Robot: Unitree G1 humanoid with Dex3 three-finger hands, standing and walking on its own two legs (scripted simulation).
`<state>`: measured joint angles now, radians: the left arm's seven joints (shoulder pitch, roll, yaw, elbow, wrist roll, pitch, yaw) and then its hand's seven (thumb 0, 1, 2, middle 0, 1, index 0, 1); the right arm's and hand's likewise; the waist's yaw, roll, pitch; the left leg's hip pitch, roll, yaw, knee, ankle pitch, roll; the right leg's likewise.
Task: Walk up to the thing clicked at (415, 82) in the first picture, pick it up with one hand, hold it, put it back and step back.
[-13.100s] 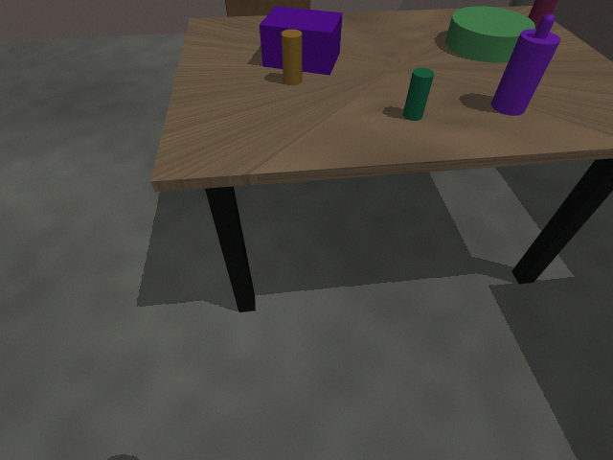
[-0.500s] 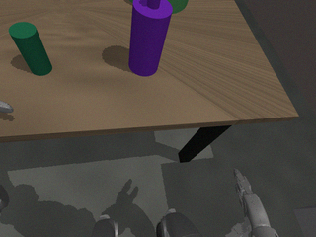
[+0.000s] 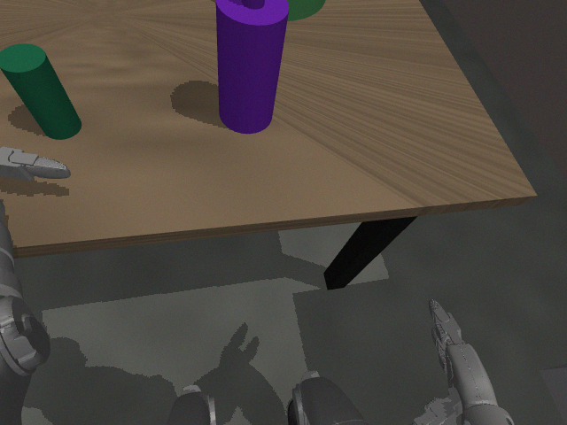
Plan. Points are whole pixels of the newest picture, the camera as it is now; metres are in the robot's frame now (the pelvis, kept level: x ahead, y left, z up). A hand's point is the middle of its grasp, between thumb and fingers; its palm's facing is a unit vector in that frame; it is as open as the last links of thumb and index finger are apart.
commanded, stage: close in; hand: left
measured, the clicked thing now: (44, 95) +0.55 +0.26 +0.09
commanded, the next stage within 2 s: rest palm in 0.14 s
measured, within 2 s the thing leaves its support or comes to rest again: leaves its support in 1.54 s
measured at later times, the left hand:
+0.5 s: hand (50, 126) +0.51 +0.25 +0.08, palm faces +0.26 -0.97 +0.00, open 17.5 cm
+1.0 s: hand (33, 102) +0.54 +0.26 +0.09, palm faces +0.26 -0.96 -0.01, open 12.4 cm
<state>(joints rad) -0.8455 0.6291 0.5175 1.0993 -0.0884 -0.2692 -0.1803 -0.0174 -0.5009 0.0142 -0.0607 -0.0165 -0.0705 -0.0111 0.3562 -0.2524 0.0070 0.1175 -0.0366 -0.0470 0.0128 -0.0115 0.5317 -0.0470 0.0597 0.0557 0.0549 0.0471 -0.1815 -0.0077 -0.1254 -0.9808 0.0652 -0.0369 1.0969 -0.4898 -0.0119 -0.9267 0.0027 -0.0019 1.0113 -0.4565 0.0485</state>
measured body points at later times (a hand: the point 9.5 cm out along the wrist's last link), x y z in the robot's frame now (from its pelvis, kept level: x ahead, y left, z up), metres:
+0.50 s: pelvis +0.01 +0.00 +0.00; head +0.13 +0.03 +0.43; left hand +0.49 +0.30 +0.08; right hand +0.16 -0.26 -0.02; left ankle +0.01 +0.12 -0.66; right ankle +0.01 -0.15 -0.66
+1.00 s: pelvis +0.00 +0.00 +0.00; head +0.14 +0.04 +0.42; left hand +0.52 +0.32 +0.09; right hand +0.15 -0.26 -0.02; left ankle +0.01 +0.12 -0.66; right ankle +0.01 -0.15 -0.66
